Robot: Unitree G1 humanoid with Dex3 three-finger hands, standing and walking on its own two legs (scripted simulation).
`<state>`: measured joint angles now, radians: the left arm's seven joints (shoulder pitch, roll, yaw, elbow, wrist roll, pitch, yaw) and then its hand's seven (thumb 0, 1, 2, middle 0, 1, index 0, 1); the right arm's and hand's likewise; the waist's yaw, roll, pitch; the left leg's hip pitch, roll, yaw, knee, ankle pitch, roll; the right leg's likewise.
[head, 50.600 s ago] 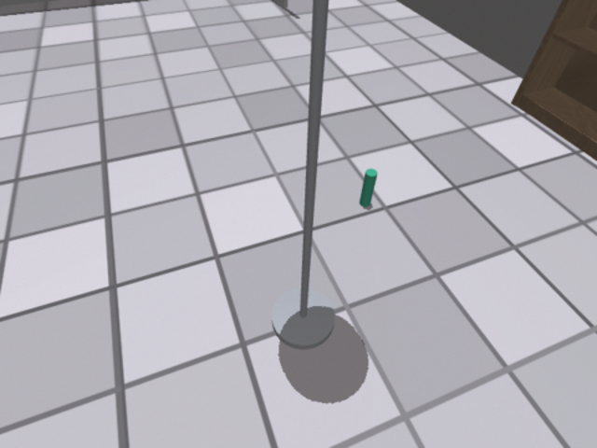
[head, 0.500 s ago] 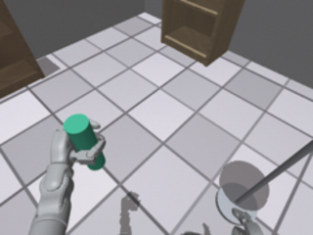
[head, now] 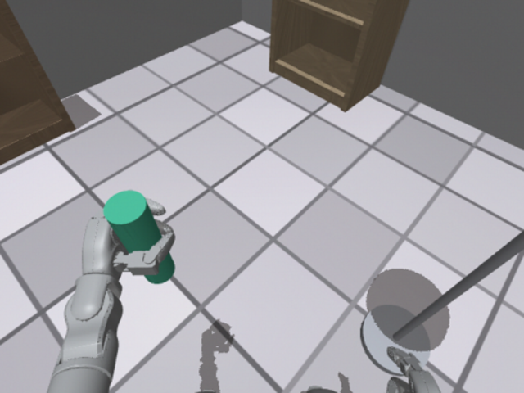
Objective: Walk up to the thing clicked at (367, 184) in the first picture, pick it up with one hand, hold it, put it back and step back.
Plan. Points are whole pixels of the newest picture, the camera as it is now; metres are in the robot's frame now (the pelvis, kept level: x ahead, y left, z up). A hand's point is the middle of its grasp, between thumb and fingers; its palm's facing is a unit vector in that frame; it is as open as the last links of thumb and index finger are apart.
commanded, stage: hold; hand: left
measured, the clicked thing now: (145, 243) +0.33 +0.18 +0.04
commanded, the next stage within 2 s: crouch in 1.44 s
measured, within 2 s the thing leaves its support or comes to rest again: neither
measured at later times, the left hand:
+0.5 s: hand (150, 239) +0.33 +0.17 +0.06, palm faces +0.05 -1.00 +0.00, open 7.1 cm
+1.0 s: hand (150, 236) +0.33 +0.17 +0.06, palm faces +0.05 -1.00 +0.00, open 7.1 cm
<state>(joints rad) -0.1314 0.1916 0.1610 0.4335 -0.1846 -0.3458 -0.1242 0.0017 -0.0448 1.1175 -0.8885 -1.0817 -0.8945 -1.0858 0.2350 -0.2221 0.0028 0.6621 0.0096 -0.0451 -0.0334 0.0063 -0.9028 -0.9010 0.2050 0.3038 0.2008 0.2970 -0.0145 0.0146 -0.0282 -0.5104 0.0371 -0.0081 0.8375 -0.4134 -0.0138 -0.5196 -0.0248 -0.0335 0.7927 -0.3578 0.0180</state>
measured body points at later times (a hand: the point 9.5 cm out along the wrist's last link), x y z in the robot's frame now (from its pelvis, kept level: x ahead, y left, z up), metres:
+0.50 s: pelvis +0.00 +0.00 +0.00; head +0.04 +0.00 +0.45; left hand +0.32 +0.22 +0.06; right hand +0.14 -0.25 -0.11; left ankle +0.01 +0.12 -0.70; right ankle +0.03 -0.13 -0.70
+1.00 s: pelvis +0.00 +0.00 +0.00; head +0.04 +0.00 +0.45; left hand +0.32 +0.22 +0.06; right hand +0.14 -0.25 -0.11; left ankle +0.01 +0.12 -0.70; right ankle +0.03 -0.13 -0.70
